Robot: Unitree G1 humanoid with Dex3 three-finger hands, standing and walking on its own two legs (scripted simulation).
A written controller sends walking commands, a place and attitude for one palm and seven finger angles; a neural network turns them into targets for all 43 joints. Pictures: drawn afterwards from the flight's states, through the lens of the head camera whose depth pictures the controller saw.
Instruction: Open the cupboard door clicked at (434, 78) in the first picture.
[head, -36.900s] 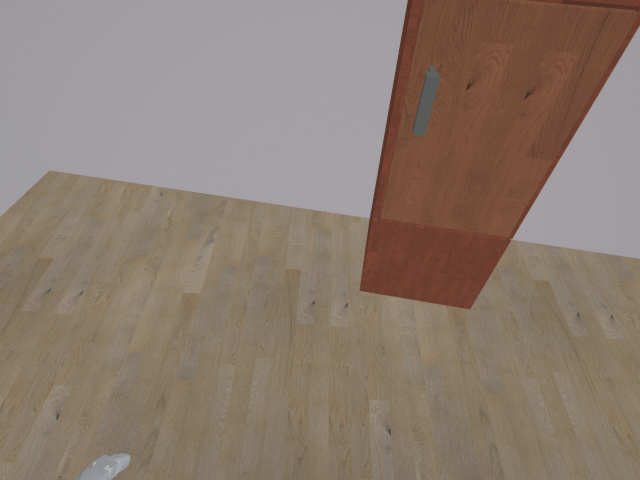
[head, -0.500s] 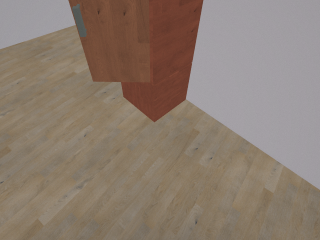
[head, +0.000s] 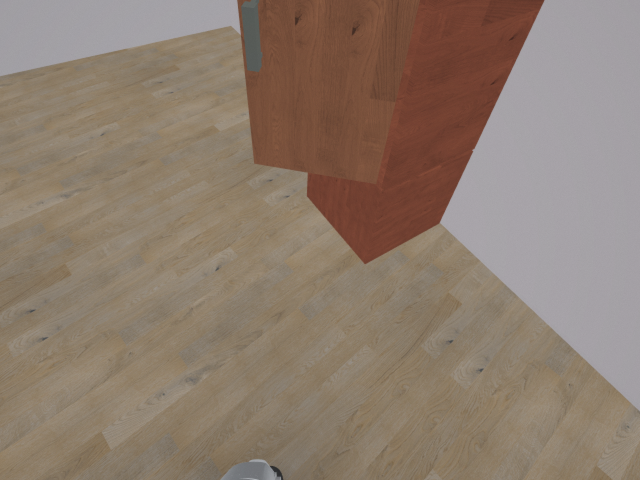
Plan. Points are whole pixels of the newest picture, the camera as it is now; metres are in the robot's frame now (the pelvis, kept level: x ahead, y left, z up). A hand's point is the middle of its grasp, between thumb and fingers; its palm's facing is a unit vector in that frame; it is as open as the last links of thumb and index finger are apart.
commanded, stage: take the last steps up to it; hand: left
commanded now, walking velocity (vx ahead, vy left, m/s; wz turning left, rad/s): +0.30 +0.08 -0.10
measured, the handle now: (254, 34) +0.93 +0.25 +0.07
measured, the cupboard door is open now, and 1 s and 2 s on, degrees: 46 46 46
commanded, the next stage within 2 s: come to a stop and stand still in 0.66 s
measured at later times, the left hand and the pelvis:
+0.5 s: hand (211, 336) +0.33 +0.21 -0.14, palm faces -0.11 -0.98 -0.16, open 7.4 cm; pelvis +0.17 +0.06 +0.02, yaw -4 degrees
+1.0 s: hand (200, 330) +0.35 +0.24 -0.18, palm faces -0.02 -0.98 -0.18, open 7.3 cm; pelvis +0.33 +0.06 +0.01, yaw -5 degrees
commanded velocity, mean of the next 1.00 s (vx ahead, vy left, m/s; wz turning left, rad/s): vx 0.11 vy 0.02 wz -0.05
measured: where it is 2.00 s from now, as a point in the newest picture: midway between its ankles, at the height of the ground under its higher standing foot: (306, 448)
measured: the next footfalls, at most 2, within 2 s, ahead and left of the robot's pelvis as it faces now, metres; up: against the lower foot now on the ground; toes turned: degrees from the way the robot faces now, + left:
right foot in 0.62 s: +0.31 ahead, -0.07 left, +0.00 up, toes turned -10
left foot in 0.94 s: +0.44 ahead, +0.17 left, +0.00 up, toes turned -2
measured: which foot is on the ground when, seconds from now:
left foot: down 0.00-0.64, up 0.66-0.92, down 0.94-1.00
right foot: down 0.00-0.00, up 0.02-0.60, down 0.62-1.00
